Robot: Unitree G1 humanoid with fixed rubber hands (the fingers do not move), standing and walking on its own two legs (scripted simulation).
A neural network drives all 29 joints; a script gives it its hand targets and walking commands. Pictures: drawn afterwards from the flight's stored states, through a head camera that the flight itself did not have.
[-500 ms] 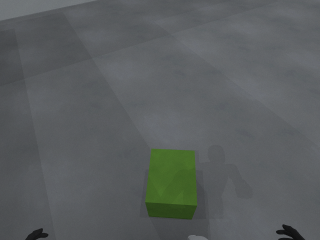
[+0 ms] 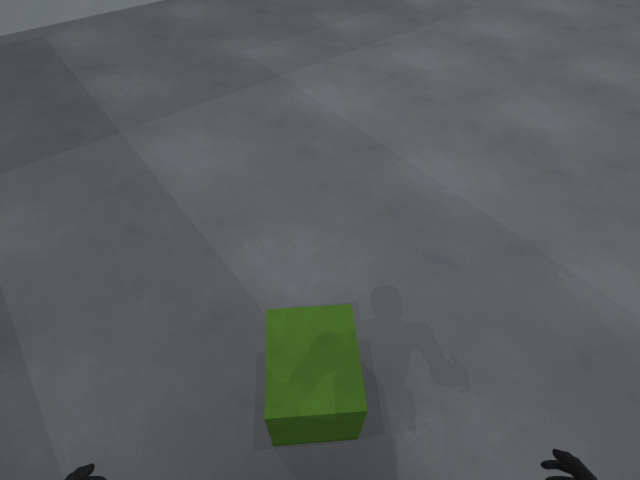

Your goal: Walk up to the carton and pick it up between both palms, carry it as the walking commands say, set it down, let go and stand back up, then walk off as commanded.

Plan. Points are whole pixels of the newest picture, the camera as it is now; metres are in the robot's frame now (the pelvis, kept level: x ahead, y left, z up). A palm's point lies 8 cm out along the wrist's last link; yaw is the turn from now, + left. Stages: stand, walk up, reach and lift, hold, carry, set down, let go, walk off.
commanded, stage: walk up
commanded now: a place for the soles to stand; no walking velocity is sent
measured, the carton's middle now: (312, 374) +0.50 +0.01 -0.63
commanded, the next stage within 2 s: reach and lift in 1.10 s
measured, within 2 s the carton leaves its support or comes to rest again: neither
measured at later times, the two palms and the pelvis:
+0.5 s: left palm out of the picture +0.12 +0.33 -0.07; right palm out of the picture +0.10 -0.33 -0.08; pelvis +0.01 +0.00 +0.02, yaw -3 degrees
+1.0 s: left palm out of the picture +0.14 +0.34 -0.08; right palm out of the picture +0.13 -0.32 -0.09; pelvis +0.02 +0.01 +0.01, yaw -4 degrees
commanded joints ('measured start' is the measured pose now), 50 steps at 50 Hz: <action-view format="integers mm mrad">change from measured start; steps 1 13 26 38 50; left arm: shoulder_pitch -25 -77 -67 -4 17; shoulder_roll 193 173 166 191 193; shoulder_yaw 40 24 21 33 36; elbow -23 35 46 31 -13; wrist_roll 0 7 7 13 16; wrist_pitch -10 -4 -31 -26 -31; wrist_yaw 3 3 29 43 48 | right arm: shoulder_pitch -70 -140 -137 -140 -135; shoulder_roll -201 -175 -176 -168 -173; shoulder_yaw -49 -41 -53 -72 -84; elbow -37 47 78 27 -14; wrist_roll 6 5 -18 -11 -13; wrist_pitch -7 6 32 59 62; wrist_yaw -6 3 25 23 25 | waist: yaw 6 1 -3 -2 -8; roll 18 -30 14 15 19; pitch -76 -100 -88 -84 -86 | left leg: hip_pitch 12 154 172 149 159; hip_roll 67 67 102 77 88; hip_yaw -93 -73 -126 -71 -86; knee -164 -256 -336 -222 -186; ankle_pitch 74 131 90 168 159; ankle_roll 65 58 89 79 92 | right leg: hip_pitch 37 24 26 50 0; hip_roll -102 -105 -70 -90 -73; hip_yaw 131 164 93 118 120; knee -102 -220 -193 -138 -90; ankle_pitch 307 330 272 401 371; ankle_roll -81 -61 -33 -62 -67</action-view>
